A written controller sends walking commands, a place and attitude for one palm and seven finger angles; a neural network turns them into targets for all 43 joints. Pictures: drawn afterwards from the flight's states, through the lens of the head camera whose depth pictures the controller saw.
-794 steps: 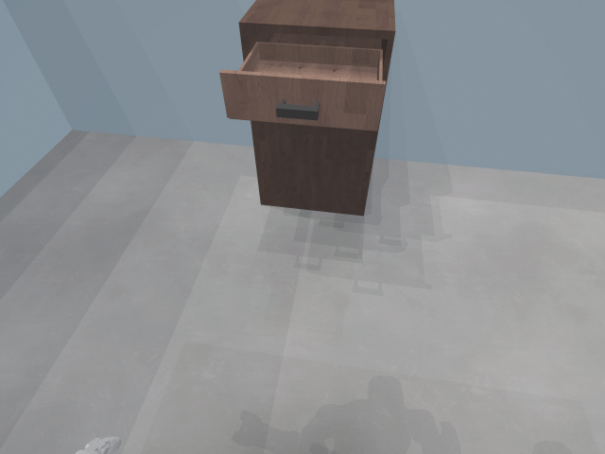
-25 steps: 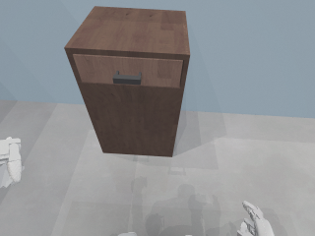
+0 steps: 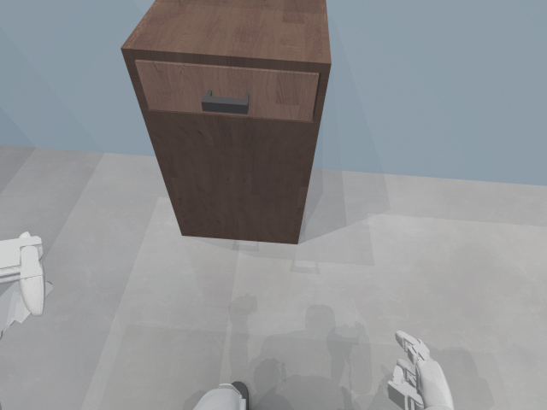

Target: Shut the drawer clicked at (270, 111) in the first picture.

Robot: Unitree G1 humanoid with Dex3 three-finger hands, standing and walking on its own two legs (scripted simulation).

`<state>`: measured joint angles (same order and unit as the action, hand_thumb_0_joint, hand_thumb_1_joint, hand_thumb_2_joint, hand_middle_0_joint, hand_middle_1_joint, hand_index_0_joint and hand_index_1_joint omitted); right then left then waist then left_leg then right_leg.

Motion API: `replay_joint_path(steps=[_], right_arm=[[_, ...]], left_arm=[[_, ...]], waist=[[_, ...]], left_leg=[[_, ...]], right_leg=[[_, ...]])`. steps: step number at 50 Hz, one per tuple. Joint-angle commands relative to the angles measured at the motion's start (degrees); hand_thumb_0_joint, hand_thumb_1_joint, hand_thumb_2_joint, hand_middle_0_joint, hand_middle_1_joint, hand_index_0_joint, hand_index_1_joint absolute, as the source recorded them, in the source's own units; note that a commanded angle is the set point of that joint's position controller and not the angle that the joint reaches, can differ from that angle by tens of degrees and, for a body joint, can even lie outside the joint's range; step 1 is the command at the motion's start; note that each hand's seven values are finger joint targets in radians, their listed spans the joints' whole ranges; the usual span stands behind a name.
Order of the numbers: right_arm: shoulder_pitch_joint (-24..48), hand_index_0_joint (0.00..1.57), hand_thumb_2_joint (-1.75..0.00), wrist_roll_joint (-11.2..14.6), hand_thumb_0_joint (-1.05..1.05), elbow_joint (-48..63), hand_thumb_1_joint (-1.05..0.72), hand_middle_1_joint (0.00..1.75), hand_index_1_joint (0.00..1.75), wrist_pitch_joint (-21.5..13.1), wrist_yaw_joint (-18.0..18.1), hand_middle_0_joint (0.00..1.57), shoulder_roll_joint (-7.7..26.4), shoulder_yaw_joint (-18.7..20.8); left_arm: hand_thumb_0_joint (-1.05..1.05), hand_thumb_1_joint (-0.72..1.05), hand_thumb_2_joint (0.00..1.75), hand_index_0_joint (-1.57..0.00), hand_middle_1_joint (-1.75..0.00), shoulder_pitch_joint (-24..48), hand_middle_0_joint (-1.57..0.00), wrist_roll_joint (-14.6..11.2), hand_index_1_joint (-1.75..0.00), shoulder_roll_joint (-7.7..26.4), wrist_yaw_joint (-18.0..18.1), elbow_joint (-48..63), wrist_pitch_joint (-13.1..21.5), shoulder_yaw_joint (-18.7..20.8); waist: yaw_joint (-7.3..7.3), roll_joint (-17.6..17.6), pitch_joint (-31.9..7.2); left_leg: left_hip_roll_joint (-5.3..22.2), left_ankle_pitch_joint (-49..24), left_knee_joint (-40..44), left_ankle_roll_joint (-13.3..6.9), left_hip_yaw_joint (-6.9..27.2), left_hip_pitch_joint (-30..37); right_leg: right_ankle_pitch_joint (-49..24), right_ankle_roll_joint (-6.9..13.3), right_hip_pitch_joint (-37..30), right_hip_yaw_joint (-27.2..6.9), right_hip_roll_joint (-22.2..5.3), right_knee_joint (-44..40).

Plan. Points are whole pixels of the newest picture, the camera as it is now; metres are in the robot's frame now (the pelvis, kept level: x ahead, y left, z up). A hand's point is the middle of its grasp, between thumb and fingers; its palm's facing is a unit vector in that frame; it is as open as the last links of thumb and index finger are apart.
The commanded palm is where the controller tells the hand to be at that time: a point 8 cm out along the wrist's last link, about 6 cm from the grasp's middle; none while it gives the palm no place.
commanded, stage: step back with the hand held close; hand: left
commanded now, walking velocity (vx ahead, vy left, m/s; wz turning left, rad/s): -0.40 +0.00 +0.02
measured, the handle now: (226, 99) +0.80 +0.22 -0.03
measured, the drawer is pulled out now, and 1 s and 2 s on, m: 0.00 0.00 0.00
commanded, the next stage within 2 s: stop stepping back and stand still in 0.04 s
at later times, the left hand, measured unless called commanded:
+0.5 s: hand out of the picture +0.10 +0.26 +0.19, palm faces +0.45 -0.82 -0.36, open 3.2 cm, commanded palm +0.05 +0.28 +0.19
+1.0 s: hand (15, 408) +0.10 +0.27 +0.10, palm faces +0.31 -0.84 -0.45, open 3.2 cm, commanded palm none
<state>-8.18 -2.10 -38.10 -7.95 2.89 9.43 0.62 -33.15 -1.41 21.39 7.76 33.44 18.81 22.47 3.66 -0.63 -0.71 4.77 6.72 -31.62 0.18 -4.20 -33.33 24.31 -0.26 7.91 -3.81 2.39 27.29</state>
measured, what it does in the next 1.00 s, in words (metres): walks backwards: left foot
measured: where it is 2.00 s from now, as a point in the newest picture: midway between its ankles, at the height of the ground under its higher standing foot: outside the picture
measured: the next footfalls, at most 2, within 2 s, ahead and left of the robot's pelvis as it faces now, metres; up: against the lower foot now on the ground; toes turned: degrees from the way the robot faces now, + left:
left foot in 0.54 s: -0.06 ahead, +0.13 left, +0.00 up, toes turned +1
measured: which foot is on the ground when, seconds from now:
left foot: down 0.00-0.28, up 0.30-0.52, down 0.54-1.00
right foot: down 0.00-1.00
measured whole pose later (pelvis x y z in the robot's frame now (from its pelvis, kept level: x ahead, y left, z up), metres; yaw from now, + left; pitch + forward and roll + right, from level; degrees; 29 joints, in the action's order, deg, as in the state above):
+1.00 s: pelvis -0.11 +0.02 +0.00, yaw -1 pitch +0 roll -1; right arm -14.3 -0.8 -40.6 -5.2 0.6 15.4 2.0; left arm -27.4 1.0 19.0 4.6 14.5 8.2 16.8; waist -0.6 -2.3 -2.5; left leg 1.5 17.8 -38.2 -2.0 -1.4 -20.0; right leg 19.3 0.8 22.1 6.8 -1.3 39.4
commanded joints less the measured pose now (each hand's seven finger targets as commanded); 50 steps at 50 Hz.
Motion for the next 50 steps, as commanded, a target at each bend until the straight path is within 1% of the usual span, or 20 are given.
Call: replay_joint_path(steps=[1, 3, 6, 8, 12, 13, 14, 15, 19, 24, 27, 28, 32, 36, 37, 39, 46, 47, 49, 50], right_arm=[[2.78, 0.2, -0.9, 1.06, 0.0, 9.76, -0.9, 0.3, 0.3, -1.76, 2.65, 0.2, 7.37, 3.01], [2.57, 0.2, -0.9, 1.68, 0.0, 10.99, -0.9, 0.3, 0.3, -0.54, 3.14, 0.2, 8.5, 2.08], [1.94, 0.2, -0.9, 0.07, 0.0, 10.8, -0.9, 0.3, 0.3, -2.28, 0.54, 0.2, 8.91, 2.47], [1.75, 0.2, -0.9, 0.45, 0.0, 11.78, -0.9, 0.3, 0.3, -2.5, -0.4, 0.2, 9.22, 2.89], [4.21, 0.2, -0.9, 1.62, 0.0, 16.31, -0.9, 0.3, 0.3, -0.11, -0.18, 0.2, 9.1, 2.9], [4.18, 0.2, -0.9, 1.92, 0.0, 16.12, -0.9, 0.3, 0.3, 0.81, 0.35, 0.2, 8.58, 3.03], [3.93, 0.2, -0.9, 1.94, 0.0, 15.59, -0.9, 0.3, 0.3, 1.74, 0.7, 0.2, 8.02, 3.02], [2.58, 0.2, -0.9, 0.58, 0.0, 13.46, -0.9, 0.3, 0.3, 2.04, 1.14, 0.2, 7.92, 2.76], [-1.69, 0.2, -0.9, 1.35, 0.0, 10.3, -0.9, 0.3, 0.3, 0.93, 2.95, 0.2, 8.27, 2.52], [-1.88, 0.2, -0.9, 1.16, 0.0, 8.83, -0.9, 0.3, 0.3, -2.32, 4.54, 0.2, 9.5, 1.7], [-2.6, 0.2, -0.9, 1.31, 0.0, 11.17, -0.9, 0.3, 0.3, -3.7, 3.48, 0.2, 10.3, 1.49], [-1.31, 0.2, -0.9, 1.08, 0.0, 11.24, -0.9, 0.3, 0.3, -4.15, 2.88, 0.2, 10.17, 2.24], [-0.71, 0.2, -0.9, 1.19, 0.0, 10.13, -0.9, 0.3, 0.3, -4.72, 0.27, 0.2, 8.3, 1.55], [-0.86, 0.2, -0.9, 1.34, 0.0, 10.53, -0.9, 0.3, 0.3, -1.89, 1.11, 0.2, 8.97, 1.49], [-0.7, 0.2, -0.9, 1.52, 0.0, 10.51, -0.9, 0.3, 0.3, -1.19, 1.31, 0.2, 8.99, 1.69], [-1.21, 0.2, -0.9, 1.9, 0.0, 10.74, -0.9, 0.3, 0.3, 0.02, 1.78, 0.2, 8.72, 2.69], [1.71, 0.2, -0.9, 1.55, 0.0, 9.0, -0.9, 0.3, 0.3, -0.42, 2.47, 0.2, 7.85, 0.94], [-6.37, 0.2, -0.9, 1.03, 0.0, -5.61, -0.9, 0.3, 0.3, 0.16, -4.6, 0.2, 13.46, 3.64], [-5.66, 0.2, -0.9, 0.37, 0.0, -0.84, -0.9, 0.3, 0.3, 4.5, -3.86, 0.2, 13.04, 2.89], [-4.63, 0.2, -0.9, -0.45, 0.0, 0.36, -0.9, 0.3, 0.3, 4.8, -3.59, 0.2, 12.71, 2.84]], left_arm=[[0.0, 0.9, 0.9, -1.4, -1.6, 6.65, -1.4, -0.6, -1.6, 14.34, 0.15, 10.13, 1.85, 8.02], [0.0, 0.9, 0.9, -1.4, -1.6, 5.01, -1.4, -1.13, -1.6, 13.31, -0.86, 10.7, 0.93, 7.43], [0.0, 0.9, 0.9, -1.4, -1.6, -2.77, -1.4, -2.58, -1.6, 11.14, -1.98, 11.29, 1.18, 6.68], [0.0, 0.9, 0.9, -1.4, -1.6, -6.2, -1.4, -2.68, -1.6, 10.38, -1.63, 12.66, 0.34, 8.12], [0.0, 0.9, 0.9, -1.4, -1.6, -13.64, -1.4, -2.79, -1.6, 11.46, 0.28, 14.29, -2.91, 9.8], [0.0, 0.9, 0.9, -1.4, -1.6, -12.69, -1.4, -2.1, -1.6, 12.92, 0.79, 14.21, -3.55, 10.5], [0.0, 0.9, 0.9, -1.4, -1.6, -10.25, -1.4, -1.53, -1.6, 15.23, 1.09, 15.4, -3.74, 10.92], [0.0, 0.9, 0.9, -1.4, -1.6, -4.75, -1.4, -1.35, -1.6, 15.93, 1.75, 15.0, -3.89, 11.02], [0.0, 0.9, 0.9, -1.4, -1.6, 3.95, -1.4, -0.55, -1.6, 10.43, 2.06, 3.9, -4.79, 6.65], [0.0, 0.9, 0.9, -1.4, -1.6, 11.4, -1.4, 1.41, -1.6, 6.89, 2.89, 5.32, -4.36, -0.44], [0.0, 0.9, 0.9, -1.4, -1.6, 10.53, -1.4, 2.25, -1.6, 8.0, 2.97, 13.4, -3.11, 0.64], [0.0, 0.9, 0.9, -1.4, -1.6, 8.62, -1.4, 2.81, -1.6, 11.44, 2.85, 15.69, -2.5, 4.35], [0.0, 0.9, 0.9, -1.4, -1.6, -3.0, -1.4, 1.41, -1.6, 12.13, 2.05, 17.96, -2.08, 7.5], [0.0, 0.9, 0.9, -1.4, -1.6, -7.51, -1.4, 0.17, -1.6, 10.57, 2.33, 8.49, -3.39, 8.31], [0.0, 0.9, 0.9, -1.4, -1.6, -5.46, -1.4, 0.26, -1.6, 10.33, 2.32, 7.12, -3.6, 7.81], [0.0, 0.9, 0.9, -1.4, -1.6, -1.24, -1.4, -0.19, -1.6, 12.81, 2.39, 3.88, -4.08, 9.51], [0.0, 0.9, 0.9, -1.4, -1.6, 3.61, -1.4, 0.2, -1.6, 7.99, 1.39, 8.39, -3.34, 3.3], [0.0, 0.9, 0.9, -1.4, -1.6, 10.69, -1.4, 5.07, -1.6, -2.14, -5.94, -37.31, -14.71, -14.47], [0.0, 0.9, 0.9, -1.32, -1.51, 6.3, -1.32, 3.37, -1.51, -6.37, -7.18, -37.76, -19.82, -14.74], [0.0, 0.9, 0.9, -1.28, -1.47, 9.82, -1.28, 3.49, -1.47, -5.61, -7.34, -38.31, -19.83, -15.03]], waist=[[-4.57, 17.51, -11.3], [-4.85, 3.95, -11.24], [-2.12, -18.64, -17.54], [-1.9, -15.12, -12.48], [-2.66, -12.78, -5.07], [-3.06, -1.34, -2.34], [-2.6, 14.29, 0.01], [-3.53, 16.72, 3.66], [-6.8, 12.87, -0.54], [-5.78, 2.77, -0.23], [-5.61, -19.71, 2.38], [-4.61, -12.09, 0.45], [-3.93, -11.43, 1.71], [-3.81, -9.13, -0.58], [-3.93, -3.31, -0.11], [-4.59, 16.9, 0.35], [-5.5, 9.63, -0.96], [-9.56, 0.84, 1.53], [-6.81, -17.15, 4.03], [-6.55, -13.34, 2.83]], left_leg=[[-3.73, -8.44, -2.14, -0.39, -2.52, 26.19], [-0.4, -35.65, 5.77, -2.13, -0.2, 36.04], [12.87, -39.2, 13.64, -7.31, 13.19, 37.26], [12.55, -2.3, 20.81, -7.31, 9.86, 21.77], [2.08, 28.98, 16.57, -0.89, 0.48, 1.67], [-2.65, 26.78, 1.66, 1.2, -3.47, 3.93], [-7.87, 22.12, -22.45, 2.02, -0.83, 9.02], [-6.79, 18.45, -35.08, 1.81, 4.41, 4.6], [-2.09, 12.19, -29.2, 0.67, 2.87, 13.25], [-3.88, 17.35, 6.21, -2.93, -1.44, 20.96], [14.93, 27.33, 22.46, -12.27, 28.69, 22.55], [14.76, 14.0, 20.13, -12.68, 25.68, 22.81], [11.27, -3.9, 14.74, -9.04, 15.95, 18.54], [7.26, 14.78, 7.96, -5.24, 7.68, 4.96], [4.38, 22.47, 2.68, -4.14, 5.52, 0.28], [-4.55, 24.66, -22.32, -1.36, 1.66, -3.04], [-1.86, 12.75, -1.87, -2.16, 0.79, 21.34], [0.46, -0.61, -4.81, -2.5, 5.03, 21.3], [11.81, 2.97, 11.2, -9.58, 24.17, 10.88], [14.27, 3.41, 12.86, -12.23, 29.2, 8.24]], right_leg=[[-61.75, -3.75, 9.25, 1.52, -8.47, -3.04], [-53.16, -5.02, 12.3, 4.93, -2.59, 4.22], [11.89, -1.16, 15.04, 1.56, 2.57, 23.24], [8.3, -0.36, 7.38, 3.45, 1.08, 23.48], [1.41, 1.03, -4.57, 10.49, 0.55, 2.96], [8.29, 2.66, 5.18, 3.07, -6.07, -7.03], [26.04, 6.93, 25.11, -18.55, -18.75, -23.22], [29.75, 10.05, 31.87, -25.12, -25.2, -27.04], [22.31, 5.54, 28.98, -6.26, -16.18, -18.83], [10.69, 3.7, 14.96, -0.1, -12.28, -6.7], [4.97, -0.86, 27.17, 6.54, -1.78, 29.25], [2.03, -0.61, 27.06, 5.12, -2.14, 33.96], [-2.7, 0.16, 19.71, 5.64, -5.19, 21.09], [-3.64, 0.82, -3.48, 9.12, -2.33, 3.41], [-1.01, 2.03, -6.82, 5.24, -4.03, 0.02], [12.98, 10.35, 0.42, -25.43, -21.43, -16.69], [4.32, 6.12, 15.3, -1.38, -14.95, -9.98], [-16.11, 4.59, 22.88, 7.13, -14.45, 7.78], [7.26, -0.99, 24.23, 7.04, -3.64, 24.45], [8.84, -0.49, 24.51, 3.42, -3.68, 30.83]])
